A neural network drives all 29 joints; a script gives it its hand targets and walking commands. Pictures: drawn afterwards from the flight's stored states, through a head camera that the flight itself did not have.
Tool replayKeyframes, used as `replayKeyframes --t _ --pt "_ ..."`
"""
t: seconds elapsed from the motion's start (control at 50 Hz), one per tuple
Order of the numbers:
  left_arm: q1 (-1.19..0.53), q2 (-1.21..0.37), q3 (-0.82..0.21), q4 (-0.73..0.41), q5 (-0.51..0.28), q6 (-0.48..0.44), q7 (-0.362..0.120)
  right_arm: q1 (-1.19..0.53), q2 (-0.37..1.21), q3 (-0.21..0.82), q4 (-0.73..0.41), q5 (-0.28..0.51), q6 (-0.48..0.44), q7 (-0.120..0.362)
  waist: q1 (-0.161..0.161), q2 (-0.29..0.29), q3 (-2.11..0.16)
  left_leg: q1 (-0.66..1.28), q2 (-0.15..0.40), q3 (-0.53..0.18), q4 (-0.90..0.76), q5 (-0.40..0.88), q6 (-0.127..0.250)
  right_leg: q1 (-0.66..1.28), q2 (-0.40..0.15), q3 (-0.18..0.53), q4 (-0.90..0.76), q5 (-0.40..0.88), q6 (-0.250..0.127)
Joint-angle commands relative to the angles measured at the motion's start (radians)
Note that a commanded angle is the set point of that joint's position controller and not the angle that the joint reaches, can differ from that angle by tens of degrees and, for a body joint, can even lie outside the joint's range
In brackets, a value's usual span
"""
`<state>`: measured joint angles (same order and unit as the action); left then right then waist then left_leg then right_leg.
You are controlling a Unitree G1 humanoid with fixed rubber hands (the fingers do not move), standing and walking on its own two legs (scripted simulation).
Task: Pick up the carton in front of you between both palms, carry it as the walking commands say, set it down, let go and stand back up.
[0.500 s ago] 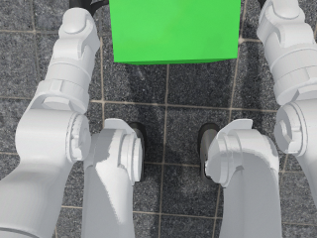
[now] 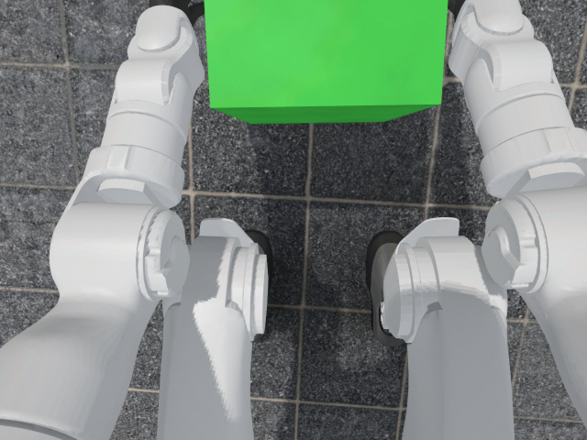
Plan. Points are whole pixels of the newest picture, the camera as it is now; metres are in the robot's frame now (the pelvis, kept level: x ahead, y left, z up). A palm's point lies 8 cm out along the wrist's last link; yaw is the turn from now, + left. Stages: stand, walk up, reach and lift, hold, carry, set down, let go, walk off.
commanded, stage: reach and lift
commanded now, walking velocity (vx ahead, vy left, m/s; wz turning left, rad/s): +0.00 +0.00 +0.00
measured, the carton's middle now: (319, 30) +0.53 +0.00 -0.23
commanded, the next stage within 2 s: none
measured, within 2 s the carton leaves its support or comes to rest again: neither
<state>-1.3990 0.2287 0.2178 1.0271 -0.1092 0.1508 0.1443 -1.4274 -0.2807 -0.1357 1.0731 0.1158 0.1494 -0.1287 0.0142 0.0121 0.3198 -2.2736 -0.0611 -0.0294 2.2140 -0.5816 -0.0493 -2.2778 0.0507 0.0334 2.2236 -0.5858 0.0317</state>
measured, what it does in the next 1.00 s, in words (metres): rises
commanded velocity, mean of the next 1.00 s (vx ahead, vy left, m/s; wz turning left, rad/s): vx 0.00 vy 0.00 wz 0.00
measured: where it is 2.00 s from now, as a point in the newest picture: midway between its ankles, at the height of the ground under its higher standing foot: (318, 305)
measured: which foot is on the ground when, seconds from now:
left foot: down 0.00-1.00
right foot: down 0.00-1.00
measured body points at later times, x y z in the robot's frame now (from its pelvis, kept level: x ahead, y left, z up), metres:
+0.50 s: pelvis -0.01 +0.00 +0.10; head +0.26 -0.01 +0.47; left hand +0.50 +0.15 +0.04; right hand +0.51 -0.16 +0.04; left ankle +0.11 +0.13 -0.33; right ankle +0.11 -0.13 -0.33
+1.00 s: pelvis +0.03 +0.00 +0.23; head +0.21 +0.00 +0.65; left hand +0.47 +0.15 +0.19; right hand +0.47 -0.16 +0.19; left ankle +0.11 +0.13 -0.33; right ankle +0.11 -0.13 -0.33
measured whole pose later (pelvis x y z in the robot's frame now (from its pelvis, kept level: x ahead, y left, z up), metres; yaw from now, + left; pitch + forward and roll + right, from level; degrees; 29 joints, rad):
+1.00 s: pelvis +0.03 +0.00 +0.23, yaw -1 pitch +35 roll +0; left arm -0.73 -0.07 0.41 0.62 0.18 0.34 0.06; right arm -0.75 0.05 -0.39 0.66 -0.18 0.34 -0.06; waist 0.01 0.00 -0.23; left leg -1.55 -0.11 -0.11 1.44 -0.50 -0.05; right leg -1.55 0.11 0.10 1.44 -0.49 0.04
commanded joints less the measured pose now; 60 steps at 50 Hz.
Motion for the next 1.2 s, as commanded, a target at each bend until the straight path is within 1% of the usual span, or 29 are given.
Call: replayKeyframes --t 0.0,0.02,0.06,0.1,0.14,0.18,0.24,0.28,0.32,0.4,0.48,0.6,0.68,0.74,0.82,0.98,1.18 --pt "-0.603 -1.075 -0.367 -0.325 -0.100 -0.001 -0.274 -0.626 1.041 0.339 -0.388 0.101 -0.015 0.277 -0.019 -0.035 -1.581 0.735 -0.089 0.113 -0.135 0.566 0.022 0.735 0.089 -0.111 -0.152 0.552 -0.015" --pt "-0.593 -1.098 -0.386 -0.356 -0.104 0.013 -0.273 -0.618 1.062 0.357 -0.431 0.104 -0.003 0.274 -0.021 -0.039 -1.659 0.759 -0.093 0.113 -0.140 0.585 0.021 0.776 0.092 -0.114 -0.157 0.579 -0.012" --pt "-0.568 -1.139 -0.420 -0.420 -0.096 0.039 -0.265 -0.579 1.116 0.383 -0.484 0.094 0.027 0.264 -0.021 -0.046 -1.766 0.785 -0.102 0.119 -0.165 0.585 0.014 0.823 0.100 -0.126 -0.175 0.589 -0.004" --pt "-0.542 -1.158 -0.436 -0.473 -0.076 0.065 -0.262 -0.523 1.163 0.387 -0.507 0.068 0.060 0.261 -0.018 -0.045 -1.808 0.790 -0.110 0.129 -0.204 0.541 0.008 0.839 0.109 -0.134 -0.213 0.548 0.000" --pt "-0.502 -1.170 -0.423 -0.477 -0.043 0.091 -0.265 -0.457 1.207 0.371 -0.484 0.034 0.093 0.264 -0.009 -0.044 -1.743 0.751 -0.116 0.139 -0.252 0.461 0.007 0.803 0.117 -0.135 -0.263 0.467 0.001" --pt "-0.454 -1.181 -0.374 -0.422 0.009 0.117 -0.274 -0.393 1.243 0.322 -0.412 -0.013 0.124 0.273 0.001 -0.045 -1.585 0.667 -0.116 0.142 -0.305 0.342 0.011 0.726 0.120 -0.128 -0.320 0.352 -0.002" --pt "-0.411 -1.182 -0.271 -0.311 0.105 0.149 -0.294 -0.343 1.254 0.215 -0.290 -0.100 0.156 0.289 0.012 -0.051 -1.366 0.574 -0.109 0.139 -0.385 0.184 0.021 0.627 0.120 -0.119 -0.407 0.199 -0.009" --pt "-0.404 -1.183 -0.215 -0.269 0.152 0.160 -0.305 -0.342 1.253 0.156 -0.246 -0.145 0.166 0.297 0.016 -0.052 -1.315 0.563 -0.108 0.136 -0.431 0.139 0.025 0.614 0.122 -0.116 -0.451 0.152 -0.014" --pt "-0.408 -1.189 -0.180 -0.254 0.178 0.162 -0.311 -0.351 1.249 0.117 -0.231 -0.174 0.166 0.298 0.012 -0.047 -1.310 0.574 -0.111 0.132 -0.469 0.126 0.026 0.628 0.125 -0.114 -0.488 0.134 -0.017" --pt "-0.406 -1.205 -0.151 -0.242 0.205 0.169 -0.321 -0.352 1.257 0.078 -0.221 -0.208 0.167 0.302 0.002 -0.035 -1.353 0.633 -0.115 0.127 -0.537 0.117 0.026 0.684 0.127 -0.112 -0.555 0.122 -0.018" --pt "-0.378 -1.234 -0.163 -0.249 0.209 0.185 -0.332 -0.325 1.284 0.083 -0.239 -0.219 0.181 0.310 -0.003 -0.027 -1.423 0.708 -0.118 0.125 -0.598 0.127 0.023 0.766 0.127 -0.113 -0.614 0.134 -0.015" --pt "-0.289 -1.301 -0.248 -0.311 0.172 0.202 -0.345 -0.251 1.349 0.173 -0.320 -0.182 0.200 0.325 -0.003 -0.029 -1.531 0.844 -0.119 0.119 -0.671 0.223 0.017 0.907 0.129 -0.111 -0.684 0.229 -0.004" --pt "-0.217 -1.333 -0.320 -0.359 0.140 0.206 -0.346 -0.186 1.383 0.248 -0.372 -0.148 0.204 0.328 -0.002 -0.031 -1.545 0.936 -0.119 0.108 -0.720 0.283 0.013 0.980 0.130 -0.104 -0.732 0.287 0.003" --pt "-0.161 -1.347 -0.361 -0.380 0.126 0.204 -0.342 -0.129 1.400 0.287 -0.393 -0.133 0.202 0.327 -0.003 -0.030 -1.519 0.996 -0.119 0.096 -0.763 0.301 0.010 1.027 0.130 -0.096 -0.775 0.304 0.006" --pt "-0.083 -1.360 -0.390 -0.385 0.123 0.196 -0.336 -0.048 1.414 0.310 -0.395 -0.128 0.195 0.323 -0.004 -0.025 -1.454 1.070 -0.118 0.079 -0.830 0.303 0.008 1.086 0.130 -0.083 -0.841 0.307 0.006" --pt "0.085 -1.375 -0.392 -0.365 0.146 0.175 -0.328 0.117 1.424 0.299 -0.376 -0.155 0.174 0.318 -0.006 -0.016 -1.301 1.221 -0.110 0.040 -0.988 0.306 0.016 1.229 0.123 -0.046 -0.997 0.313 -0.003" --pt "0.284 -1.379 -0.410 -0.376 0.173 0.142 -0.326 0.313 1.433 0.317 -0.390 -0.181 0.142 0.311 -0.006 -0.017 -1.153 1.447 -0.089 -0.009 -1.198 0.374 0.026 1.466 0.102 0.004 -1.208 0.384 -0.012"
